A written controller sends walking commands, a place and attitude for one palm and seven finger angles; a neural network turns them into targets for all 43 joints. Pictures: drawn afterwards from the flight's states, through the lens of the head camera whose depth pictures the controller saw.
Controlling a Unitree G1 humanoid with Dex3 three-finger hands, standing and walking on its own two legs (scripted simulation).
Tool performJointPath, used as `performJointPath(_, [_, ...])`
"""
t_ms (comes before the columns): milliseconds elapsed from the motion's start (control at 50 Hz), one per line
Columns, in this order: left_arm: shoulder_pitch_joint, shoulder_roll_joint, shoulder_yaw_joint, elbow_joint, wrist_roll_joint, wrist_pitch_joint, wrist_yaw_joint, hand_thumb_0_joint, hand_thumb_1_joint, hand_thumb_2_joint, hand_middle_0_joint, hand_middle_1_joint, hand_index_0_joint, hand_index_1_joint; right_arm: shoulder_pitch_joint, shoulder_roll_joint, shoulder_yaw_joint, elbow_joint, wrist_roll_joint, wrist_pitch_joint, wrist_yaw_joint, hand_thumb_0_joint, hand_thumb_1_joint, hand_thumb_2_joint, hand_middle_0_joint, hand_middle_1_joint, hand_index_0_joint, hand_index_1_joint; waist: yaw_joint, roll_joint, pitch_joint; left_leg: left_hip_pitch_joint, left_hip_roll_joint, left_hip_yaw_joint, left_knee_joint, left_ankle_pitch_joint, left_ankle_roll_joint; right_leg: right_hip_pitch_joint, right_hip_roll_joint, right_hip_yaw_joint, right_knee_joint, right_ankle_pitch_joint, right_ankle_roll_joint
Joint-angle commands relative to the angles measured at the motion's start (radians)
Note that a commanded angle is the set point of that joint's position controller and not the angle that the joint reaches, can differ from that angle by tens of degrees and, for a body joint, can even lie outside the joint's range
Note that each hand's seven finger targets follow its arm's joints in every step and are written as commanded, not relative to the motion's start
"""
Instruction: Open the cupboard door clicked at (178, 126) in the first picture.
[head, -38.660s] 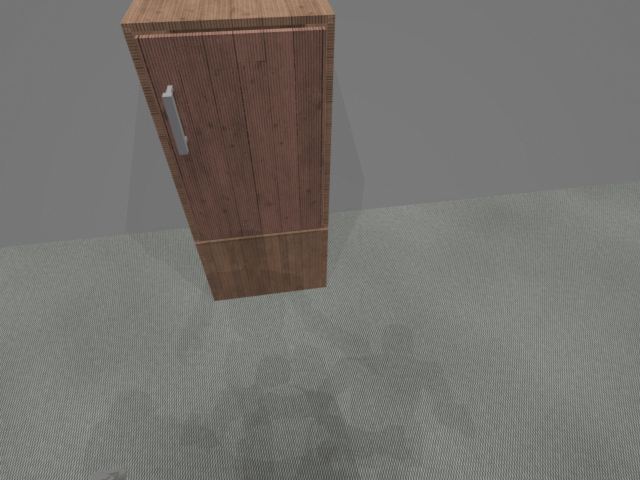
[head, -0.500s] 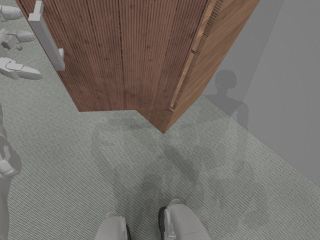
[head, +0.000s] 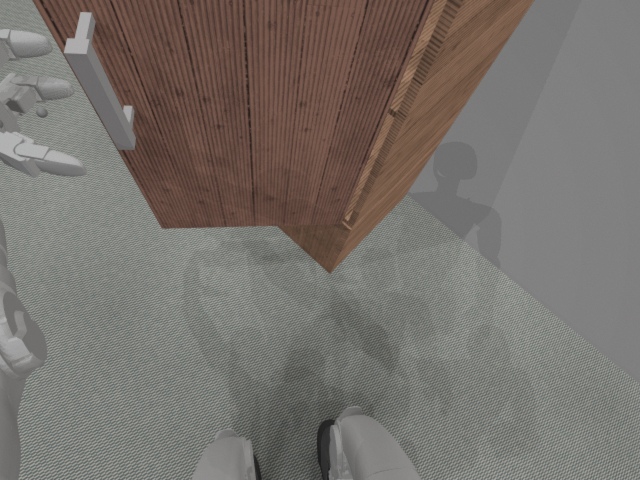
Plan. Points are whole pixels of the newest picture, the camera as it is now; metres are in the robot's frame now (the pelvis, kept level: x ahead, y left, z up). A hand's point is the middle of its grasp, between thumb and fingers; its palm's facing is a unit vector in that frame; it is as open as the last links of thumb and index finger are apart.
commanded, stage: move the hooked fingers beside the handle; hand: left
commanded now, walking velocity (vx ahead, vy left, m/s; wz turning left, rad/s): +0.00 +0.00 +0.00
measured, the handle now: (108, 88) +0.55 +0.19 +0.08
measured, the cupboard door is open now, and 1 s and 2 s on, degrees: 47 47 44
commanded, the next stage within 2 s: slide the fingers in behind the handle in 0.28 s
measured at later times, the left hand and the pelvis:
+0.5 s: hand (48, 120) +0.51 +0.24 +0.08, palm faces -0.03 -1.00 -0.03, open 14.0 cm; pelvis -0.01 +0.00 -0.01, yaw +0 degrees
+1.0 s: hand (61, 117) +0.51 +0.23 +0.08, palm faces +0.01 -1.00 -0.01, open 14.1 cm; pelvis -0.01 +0.00 -0.01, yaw +2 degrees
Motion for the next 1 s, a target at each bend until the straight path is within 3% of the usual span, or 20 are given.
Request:
performJointPath(0, [-0.388,0.24,0.019,-0.206,-0.046,-0.074,0.0,0.0,-0.5,0.3,-0.3,-1.2,-0.3,-1.2,0.204,-0.199,-0.074,-0.021,-0.001,-0.001,-0.008,0.0,-0.9,-0.9,0.2,0.3,0.2,0.3,-0.01,0.163,-0.49,0.382,-0.024,-0.087,-0.086,0.619,-0.015,0.243,0.048,0.051,-0.043,0.386,-0.013])
performJointPath(40, [-0.403,0.276,0.035,-0.215,-0.038,-0.082,0.001,0.0,-0.5,0.3,-0.3,-1.2,-0.3,-1.2,0.2,-0.202,-0.072,-0.021,0.0,-0.001,-0.013,0.0,-0.9,-0.9,0.2,0.3,0.2,0.3,-0.004,0.176,-0.497,0.378,-0.024,-0.089,-0.085,0.627,-0.016,0.251,0.045,0.054,-0.035,0.395,-0.017])
performJointPath(100, [-0.416,0.249,0.003,-0.195,-0.026,-0.081,0.009,0.0,-0.5,0.3,-0.3,-1.2,-0.3,-1.2,0.187,-0.198,-0.066,-0.023,0.002,-0.003,-0.013,0.0,-0.9,-0.9,0.2,0.3,0.2,0.3,-0.012,0.182,-0.455,0.354,-0.028,-0.086,-0.087,0.556,-0.016,0.219,0.042,0.053,-0.039,0.338,-0.015])
performJointPath(140, [-0.442,0.27,0.024,-0.228,-0.028,-0.097,0.016,0.0,-0.5,0.3,-0.3,-1.2,-0.3,-1.2,0.19,-0.199,-0.069,-0.022,-0.001,-0.005,-0.014,0.0,-0.9,-0.9,0.2,0.3,0.2,0.3,-0.003,0.215,-0.511,0.411,-0.024,-0.102,-0.084,0.614,-0.025,0.214,0.043,0.049,-0.028,0.348,-0.018])
performJointPath(200, [-0.454,0.22,-0.007,-0.212,-0.031,-0.098,0.018,0.0,-0.5,0.3,-0.3,-1.2,-0.3,-1.2,0.184,-0.194,-0.069,-0.017,0.0,-0.009,-0.011,0.0,-0.9,-0.9,0.2,0.3,0.2,0.3,-0.014,0.195,-0.507,0.403,-0.025,-0.101,-0.079,0.585,-0.023,0.205,0.044,0.048,-0.03,0.331,-0.015])
performJointPath(240, [-0.441,0.248,0.019,-0.223,-0.034,-0.102,0.02,0.0,-0.5,0.3,-0.3,-1.2,-0.3,-1.2,0.188,-0.199,-0.071,-0.015,-0.001,-0.01,-0.011,0.0,-0.9,-0.9,0.2,0.3,0.2,0.3,-0.003,0.211,-0.546,0.433,-0.022,-0.106,-0.076,0.627,-0.028,0.206,0.044,0.048,-0.026,0.343,-0.017])
performJointPath(300, [-0.42,0.243,0.002,-0.155,-0.021,-0.078,0.023,0.0,-0.5,0.3,-0.3,-1.2,-0.3,-1.2,0.179,-0.198,-0.061,-0.023,0.003,-0.009,-0.012,0.0,-0.9,-0.9,0.2,0.3,0.2,0.3,-0.011,0.152,-0.462,0.325,-0.03,-0.095,-0.087,0.515,-0.016,0.227,0.043,0.05,-0.033,0.31,-0.015])
performJointPath(360, [-0.433,0.311,0.035,-0.146,-0.011,-0.08,0.024,0.0,-0.5,0.3,-0.3,-1.2,-0.3,-1.2,0.175,-0.204,-0.056,-0.029,0.003,-0.016,-0.019,0.0,-0.9,-0.9,0.2,0.3,0.2,0.3,-0.008,0.147,-0.456,0.271,-0.035,-0.085,-0.085,0.459,-0.011,0.246,0.039,0.059,-0.03,0.293,-0.016])
performJointPath(440, [-0.488,0.234,-0.015,-0.201,-0.027,-0.107,0.021,0.0,-0.5,0.3,-0.3,-1.2,-0.3,-1.2,0.181,-0.2,-0.061,-0.02,0.0,-0.025,-0.015,0.0,-0.9,-0.9,0.2,0.3,0.2,0.3,-0.016,0.219,-0.509,0.37,-0.029,-0.104,-0.087,0.475,-0.021,0.179,0.042,0.05,-0.03,0.252,-0.02])
performJointPath(480, [-0.494,0.24,-0.008,-0.161,-0.029,-0.1,0.023,0.0,-0.5,0.3,-0.3,-1.2,-0.3,-1.2,0.185,-0.204,-0.059,-0.011,0.0,-0.026,-0.016,0.0,-0.9,-0.9,0.2,0.3,0.2,0.3,-0.029,0.166,-0.48,0.335,-0.027,-0.108,-0.085,0.449,-0.018,0.176,0.042,0.048,-0.031,0.237,-0.016])
performJointPath(520, [-0.5,0.207,-0.025,-0.154,-0.03,-0.092,0.027,0.0,-0.5,0.3,-0.3,-1.2,-0.3,-1.2,0.192,-0.202,-0.058,-0.012,-0.001,-0.031,-0.015,0.0,-0.9,-0.9,0.2,0.3,0.2,0.3,-0.031,0.203,-0.477,0.342,-0.032,-0.108,-0.086,0.452,-0.016,0.157,0.041,0.045,-0.029,0.232,-0.022])
performJointPath(560, [-0.493,0.252,0.002,-0.151,-0.014,-0.085,0.039,0.0,-0.5,0.3,-0.3,-1.2,-0.3,-1.2,0.2,-0.205,-0.059,-0.007,-0.004,-0.028,-0.014,0.0,-0.9,-0.9,0.2,0.3,0.2,0.3,-0.022,0.173,-0.5,0.329,-0.03,-0.109,-0.082,0.458,-0.016,0.18,0.04,0.047,-0.026,0.244,-0.018])
performJointPath(600, [-0.508,0.197,-0.043,-0.181,-0.006,-0.086,0.05,0.0,-0.5,0.3,-0.3,-1.2,-0.3,-1.2,0.198,-0.198,-0.06,-0.009,-0.005,-0.028,-0.008,0.0,-0.9,-0.9,0.2,0.3,0.2,0.3,-0.025,0.207,-0.498,0.351,-0.03,-0.111,-0.086,0.464,-0.02,0.158,0.04,0.044,-0.027,0.236,-0.018])
performJointPath(660, [-0.522,0.178,-0.053,-0.161,-0.004,-0.083,0.063,0.0,-0.5,0.3,-0.3,-1.2,-0.3,-1.2,0.208,-0.2,-0.062,0.007,-0.008,-0.027,-0.008,0.0,-0.9,-0.9,0.2,0.3,0.2,0.3,-0.038,0.2,-0.473,0.367,-0.025,-0.121,-0.085,0.467,-0.023,0.119,0.041,0.038,-0.032,0.218,-0.018])
performJointPath(700, [-0.508,0.147,-0.073,-0.174,-0.002,-0.082,0.068,0.0,-0.5,0.3,-0.3,-1.2,-0.3,-1.2,0.209,-0.199,-0.066,0.007,-0.008,-0.028,-0.005,0.0,-0.9,-0.9,0.2,0.3,0.2,0.3,-0.033,0.204,-0.483,0.378,-0.027,-0.12,-0.09,0.46,-0.023,0.124,0.041,0.039,-0.037,0.212,-0.019])
performJointPath(720, [-0.535,0.103,-0.1,-0.192,-0.011,-0.087,0.068,0.0,-0.5,0.3,-0.3,-1.2,-0.3,-1.2,0.213,-0.195,-0.065,0.009,-0.011,-0.031,-0.004,0.0,-0.9,-0.9,0.2,0.3,0.2,0.3,-0.047,0.213,-0.49,0.41,-0.025,-0.129,-0.09,0.489,-0.025,0.102,0.042,0.029,-0.031,0.218,-0.023])
performJointPath(760, [-0.528,0.1,-0.092,-0.2,-0.011,-0.088,0.073,0.0,-0.5,0.3,-0.3,-1.2,-0.3,-1.2,0.218,-0.196,-0.072,0.021,-0.013,-0.032,0.0,0.0,-0.9,-0.9,0.2,0.3,0.2,0.3,-0.038,0.23,-0.516,0.446,-0.022,-0.133,-0.086,0.517,-0.033,0.091,0.043,0.03,-0.035,0.221,-0.022])
performJointPath(800, [-0.532,0.041,-0.137,-0.169,-0.013,-0.081,0.077,0.0,-0.5,0.3,-0.3,-1.2,-0.3,-1.2,0.213,-0.193,-0.071,0.028,-0.012,-0.032,0.002,0.0,-0.9,-0.9,0.2,0.3,0.2,0.3,-0.06,0.175,-0.456,0.412,-0.023,-0.13,-0.09,0.47,-0.026,0.079,0.044,0.028,-0.045,0.203,-0.018])
performJointPath(840, [-0.554,0.068,-0.113,-0.187,-0.014,-0.091,0.086,0.0,-0.5,0.3,-0.3,-1.2,-0.3,-1.2,0.215,-0.196,-0.072,0.034,-0.015,-0.037,0.0,0.0,-0.9,-0.9,0.2,0.3,0.2,0.3,-0.05,0.208,-0.478,0.418,-0.025,-0.129,-0.09,0.473,-0.027,0.089,0.042,0.032,-0.042,0.209,-0.021])
performJointPath(980, [-0.547,-0.006,-0.17,-0.172,-0.01,-0.092,0.095,0.0,-0.5,0.3,-0.3,-1.2,-0.3,-1.2,0.205,-0.186,-0.072,0.04,-0.014,-0.041,0.006,0.0,-0.9,-0.9,0.2,0.3,0.2,0.3,-0.064,0.177,-0.444,0.397,-0.028,-0.127,-0.085,0.471,-0.024,0.088,0.041,0.032,-0.04,0.221,-0.021])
